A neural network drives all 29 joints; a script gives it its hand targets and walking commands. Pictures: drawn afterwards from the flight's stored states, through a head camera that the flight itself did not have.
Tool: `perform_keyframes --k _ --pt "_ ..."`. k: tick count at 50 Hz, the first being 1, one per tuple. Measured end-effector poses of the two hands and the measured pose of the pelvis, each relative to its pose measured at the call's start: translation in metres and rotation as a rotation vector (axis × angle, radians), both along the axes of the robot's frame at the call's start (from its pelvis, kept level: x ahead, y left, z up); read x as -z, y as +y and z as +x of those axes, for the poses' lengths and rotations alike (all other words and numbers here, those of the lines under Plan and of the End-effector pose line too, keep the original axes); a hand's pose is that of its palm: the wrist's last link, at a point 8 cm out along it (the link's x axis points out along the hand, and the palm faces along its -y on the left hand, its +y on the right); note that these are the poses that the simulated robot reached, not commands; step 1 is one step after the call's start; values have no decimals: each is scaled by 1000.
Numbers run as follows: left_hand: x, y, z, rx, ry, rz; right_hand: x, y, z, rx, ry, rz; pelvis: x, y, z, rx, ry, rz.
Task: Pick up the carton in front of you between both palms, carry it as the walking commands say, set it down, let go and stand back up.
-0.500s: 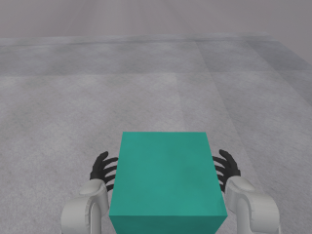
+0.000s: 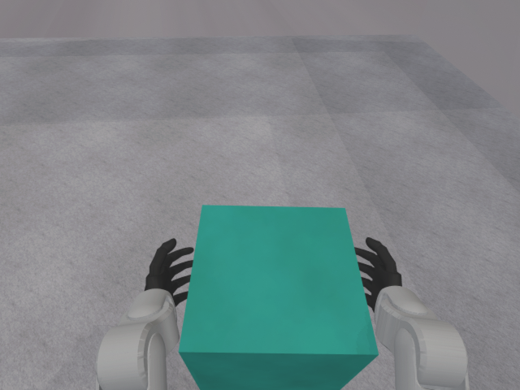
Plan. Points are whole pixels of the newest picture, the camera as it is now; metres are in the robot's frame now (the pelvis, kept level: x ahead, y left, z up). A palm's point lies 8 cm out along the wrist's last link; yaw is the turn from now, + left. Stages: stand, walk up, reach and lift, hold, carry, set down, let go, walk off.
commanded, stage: carry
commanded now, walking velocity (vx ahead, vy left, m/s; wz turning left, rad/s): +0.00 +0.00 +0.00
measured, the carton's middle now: (270, 307) +0.25 -0.01 +0.00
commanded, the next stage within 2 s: none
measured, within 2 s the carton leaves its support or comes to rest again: neither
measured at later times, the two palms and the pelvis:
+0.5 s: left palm (165, 229) +0.35 +0.15 +0.08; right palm (351, 216) +0.37 -0.15 +0.08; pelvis +0.12 -0.01 -0.01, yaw +3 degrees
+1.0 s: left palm (163, 253) +0.32 +0.15 +0.06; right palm (351, 241) +0.33 -0.15 +0.06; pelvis +0.08 -0.01 -0.01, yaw +3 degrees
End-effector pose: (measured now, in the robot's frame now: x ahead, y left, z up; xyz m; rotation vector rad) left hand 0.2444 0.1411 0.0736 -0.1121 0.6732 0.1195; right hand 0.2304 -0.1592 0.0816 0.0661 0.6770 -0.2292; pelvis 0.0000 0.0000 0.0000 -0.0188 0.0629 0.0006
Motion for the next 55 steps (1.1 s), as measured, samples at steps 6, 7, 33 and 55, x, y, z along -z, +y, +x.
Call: perform_keyframes --k 6,7,33,55 --pt "-14 -6 41 -23 -79 36 -7 -6 51 -26 -79 33 9 -8 53 -5 -33 32" --pt "-17 -6 47 -26 -80 49 -7 -6 59 -30 -79 44 9 -9 62 -9 -33 23" --pt "-11 8 105 -66 -52 47 0 8 127 -76 -50 34 12 -7 117 -44 -1 7" --pt "20 11 77 -35 30 102 31 12 103 -129 37 -21 9 -7 65 -44 -49 20"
